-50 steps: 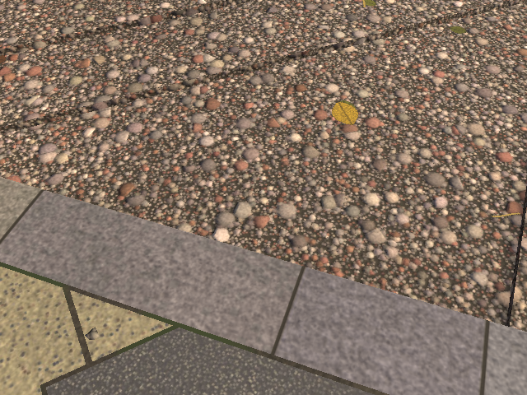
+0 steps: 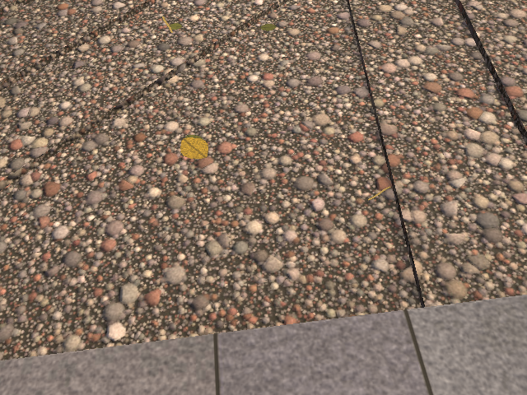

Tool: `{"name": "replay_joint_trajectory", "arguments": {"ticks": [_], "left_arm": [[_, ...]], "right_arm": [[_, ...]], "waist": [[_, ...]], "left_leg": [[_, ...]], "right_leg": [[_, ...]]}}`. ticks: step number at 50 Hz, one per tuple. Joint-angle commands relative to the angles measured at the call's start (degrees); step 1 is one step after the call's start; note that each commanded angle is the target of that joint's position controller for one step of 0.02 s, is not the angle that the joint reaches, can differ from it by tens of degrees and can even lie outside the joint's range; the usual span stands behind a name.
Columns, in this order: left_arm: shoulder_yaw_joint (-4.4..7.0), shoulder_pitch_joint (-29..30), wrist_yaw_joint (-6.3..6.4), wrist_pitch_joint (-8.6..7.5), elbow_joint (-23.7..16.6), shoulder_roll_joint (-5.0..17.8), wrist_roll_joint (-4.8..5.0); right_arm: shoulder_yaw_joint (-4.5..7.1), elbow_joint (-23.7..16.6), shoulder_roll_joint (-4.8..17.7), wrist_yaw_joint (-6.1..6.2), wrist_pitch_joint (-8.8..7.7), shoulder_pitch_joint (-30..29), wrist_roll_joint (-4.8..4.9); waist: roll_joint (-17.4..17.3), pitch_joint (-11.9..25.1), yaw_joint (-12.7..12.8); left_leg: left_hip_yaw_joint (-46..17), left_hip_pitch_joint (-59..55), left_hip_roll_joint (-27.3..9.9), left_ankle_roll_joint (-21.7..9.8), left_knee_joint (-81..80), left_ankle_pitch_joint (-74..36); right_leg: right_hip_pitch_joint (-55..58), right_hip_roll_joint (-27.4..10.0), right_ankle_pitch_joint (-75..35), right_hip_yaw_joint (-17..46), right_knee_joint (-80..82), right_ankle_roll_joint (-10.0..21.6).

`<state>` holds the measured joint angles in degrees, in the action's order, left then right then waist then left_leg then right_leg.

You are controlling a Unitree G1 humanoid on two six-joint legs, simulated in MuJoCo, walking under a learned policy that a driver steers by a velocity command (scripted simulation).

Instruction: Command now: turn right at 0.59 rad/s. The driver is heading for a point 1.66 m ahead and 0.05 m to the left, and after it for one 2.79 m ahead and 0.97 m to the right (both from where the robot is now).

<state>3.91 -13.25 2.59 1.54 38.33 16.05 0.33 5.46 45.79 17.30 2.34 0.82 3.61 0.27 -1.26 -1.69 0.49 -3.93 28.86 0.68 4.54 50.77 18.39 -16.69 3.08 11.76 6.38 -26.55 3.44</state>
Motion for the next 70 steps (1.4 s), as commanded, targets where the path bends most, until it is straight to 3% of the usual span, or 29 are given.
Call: {"name": "replay_joint_trajectory", "arguments": {"ticks": [1,6,8,9,10,11,12,13,15,17,20,22,24,25,26,27,28,29,30,33,44,55,70], "left_arm": [[3.16,0.1,0.06,0.0,-4.2,10.9,-0.15],[3.1,3.3,-0.56,0.76,-5.6,10.7,0.79],[2.75,5.6,-0.22,1.15,-6.3,9.9,1.57],[2.11,3.5,-0.05,1.18,-6.4,7.5,0.86],[1.58,-0.3,-0.18,0.74,-6.8,5.1,0.47],[2.99,0.4,-0.13,0.02,-6.6,10.0,-0.38],[4.11,0.0,-0.24,-0.07,-5.2,12.8,0.11],[4.22,-0.2,-0.18,0.33,-3.9,12.1,0.34],[3.39,-0.1,-0.02,1.2,-3.0,8.8,0.27],[2.35,1.5,-0.19,1.13,-3.6,6.2,0.66],[0.75,4.3,-0.46,0.85,-4.5,3.4,0.17],[0.75,4.7,-0.7,0.68,-4.3,4.2,0.59],[1.01,1.5,-0.89,0.53,-2.4,4.6,0.6],[1.0,0.5,-0.99,0.42,-1.7,4.9,0.21],[1.15,0.5,-0.75,0.33,-2.1,7.0,-0.38],[1.92,-0.1,-0.21,0.52,-2.6,11.4,-0.88],[0.87,3.0,-0.89,0.29,-1.9,7.7,-1.37],[0.12,4.9,-1.6,-0.22,-2.7,4.4,-1.47],[0.0,4.0,-1.75,-0.58,-1.8,4.0,-1.84],[-0.04,2.8,-1.61,-1.6,-0.7,5.1,-1.35],[-0.66,1.8,-1.41,-2.21,2.5,3.5,-0.99],[-0.76,0.1,-1.17,-2.34,8.3,3.0,-0.66],[-1.38,-2.2,-0.57,-2.24,15.9,2.5,-0.35]], "right_arm": [[0.34,-4.4,3.7,-0.63,-1.3,-3.3,0.28],[0.51,-4.4,4.6,-1.95,-2.49,-0.1,0.68],[0.87,-3.2,5.3,-2.46,-2.94,4.4,0.27],[1.53,-3.2,8.2,-2.33,-2.81,5.7,-0.59],[2.16,-3.9,12.7,-1.95,-2.1,3.5,-1.56],[1.55,-4.7,10.0,-2.09,-2.27,3.9,-2.44],[0.8,-5.7,7.8,-1.92,-2.43,1.7,-2.03],[0.4,-6.0,6.2,-1.75,-2.32,-0.6,-1.23],[-0.39,-6.0,4.9,-1.51,-2.13,-0.8,-0.06],[-0.7,-5.4,4.5,-1.31,-1.69,0.7,-0.4],[-0.64,-5.0,5.5,-1.24,-1.06,1.6,-0.49],[-0.26,-4.3,7.3,-1.41,-0.57,3.7,-0.17],[-0.63,-3.9,7.3,-1.54,-0.38,3.5,0.58],[-1.03,-3.1,6.4,-1.6,-0.58,4.9,0.97],[-1.57,-2.5,5.3,-1.84,-1.27,6.8,0.41],[-2.36,-3.1,3.3,-2.52,-2.26,8.3,-1.54],[-2.87,-2.9,1.3,-2.51,-2.54,7.6,-1.49],[-2.55,-2.4,3.7,-2.36,-2.43,4.8,-1.72],[-2.39,-2.2,3.9,-2.31,-2.28,3.4,-1.61],[-2.34,-1.0,4.0,-1.76,-1.4,4.6,-1.09],[-2.16,4.6,4.0,-0.65,-1.22,7.0,-0.7],[-2.07,9.4,3.9,0.14,-0.86,8.9,-0.41],[-2.43,13.9,2.2,0.67,-0.43,11.2,-0.29]], "waist": [[9.9,6.2,1.1],[10.4,7.4,0.1],[9.2,8.2,-2.7],[3.4,9.7,-1.5],[-12.6,7.9,2.6],[-13.7,7.5,0.3],[-8.2,6.2,0.8],[-5.8,4.8,1.7],[-5.7,3.6,1.1],[-6.9,3.9,0.3],[-9.5,5.4,-1.4],[-10.7,5.5,-2.8],[-9.4,5.0,-0.9],[-8.1,4.4,-0.3],[-4.8,5.8,-1.0],[5.9,8.6,-3.4],[12.4,8.3,-4.3],[8.8,5.8,-2.6],[7.6,4.6,-1.7],[6.7,0.8,-1.9],[2.5,1.1,-1.7],[2.0,0.9,-1.7],[1.4,-0.6,-1.5]], "left_leg": [[-0.7,1.3,0.6,0.2,-5.9,1.9],[-0.9,-6.2,1.8,-1.4,-17.3,1.9],[0.1,-15.3,0.4,-3.2,-30.4,-10.9],[-6.1,-22.6,-7.7,-6.0,-31.5,-17.8],[-18.9,-26.7,-18.3,-14.1,-31.2,-33.8],[-26.3,-23.4,-25.0,-22.4,-32.4,-35.3],[-22.0,-21.8,-22.8,-22.2,-32.0,-32.7],[-16.5,-21.1,-18.6,-19.3,-31.0,-29.7],[-11.6,-21.2,-15.1,-17.4,-30.5,-29.3],[-7.8,-22.0,-12.7,-17.3,-30.7,-29.6],[-5.7,-23.1,-12.0,-16.9,-29.7,-29.9],[-7.0,-22.7,-12.8,-17.5,-29.3,-30.4],[-7.0,-21.0,-12.4,-16.3,-27.7,-29.1],[-6.6,-19.2,-11.5,-14.3,-27.3,-26.6],[-5.9,-15.2,-10.4,-10.5,-26.5,-21.1],[-1.0,-11.4,-6.0,-6.8,-21.6,-11.3],[2.3,-15.6,-3.7,-3.8,-24.4,-2.5],[2.7,-17.3,-3.4,-2.2,-24.4,-5.1],[3.1,-17.1,-3.0,-1.9,-24.2,-7.2],[2.6,-16.8,-3.3,-2.2,-24.7,-9.5],[2.4,-18.6,-3.6,-1.5,-25.6,-11.6],[2.6,-19.3,-3.5,-1.9,-25.8,-12.8],[3.2,-19.0,-2.8,-2.4,-26.4,-12.5]], "right_leg": [[9.5,-13.8,-15.5,17.0,4.9,10.4],[10.0,-12.2,-22.5,22.7,1.6,9.5],[7.0,-9.1,-17.6,21.0,-1.5,5.7],[1.1,-5.3,-5.9,16.8,-7.6,2.6],[-10.7,5.2,18.6,6.4,-17.7,-1.2],[-14.6,4.3,27.8,4.6,-31.3,-4.2],[-14.9,2.7,24.3,5.6,-38.9,-5.3],[-15.3,2.3,20.7,5.3,-41.4,-6.3],[-15.6,2.3,16.3,5.2,-42.6,-8.0],[-13.3,1.7,14.2,2.4,-36.4,-8.8],[-6.1,-2.0,14.4,-2.3,-20.3,-9.1],[-1.9,-2.2,13.0,-4.7,-12.5,-9.0],[4.1,-1.7,3.2,-6.3,0.3,-7.4],[8.4,-1.7,-3.5,-5.8,7.8,-5.9],[14.8,-5.4,-10.9,-0.9,7.7,-4.1],[19.2,-12.8,-24.9,6.2,3.4,-0.7],[10.4,-14.0,-16.8,6.6,3.3,3.4],[7.9,-10.9,-7.7,5.1,4.2,2.6],[7.0,-9.0,-3.4,3.9,4.5,0.9],[4.1,-7.7,-3.2,3.0,4.5,-0.7],[4.6,-6.1,-5.2,1.6,3.6,-0.7],[5.1,-4.7,-7.5,-0.4,3.3,-1.3],[4.7,-3.7,-6.5,-2.2,3.5,-2.0]]}}
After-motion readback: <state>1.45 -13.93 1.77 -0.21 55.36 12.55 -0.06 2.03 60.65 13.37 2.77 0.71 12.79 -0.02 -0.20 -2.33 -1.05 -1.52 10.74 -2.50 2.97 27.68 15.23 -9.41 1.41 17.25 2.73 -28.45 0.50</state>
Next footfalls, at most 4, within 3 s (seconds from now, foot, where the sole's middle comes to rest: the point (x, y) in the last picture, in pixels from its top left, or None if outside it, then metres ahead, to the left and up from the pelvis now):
0.18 left None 0.06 0.14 -0.78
0.52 right None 0.00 -0.12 -0.78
2.24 right None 0.41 -0.17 -0.78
2.92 left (266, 282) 0.85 0.09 -0.93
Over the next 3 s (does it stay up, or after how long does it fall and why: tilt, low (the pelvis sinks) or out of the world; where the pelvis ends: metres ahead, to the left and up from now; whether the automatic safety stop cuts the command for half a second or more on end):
stays up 0.73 0.00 -0.17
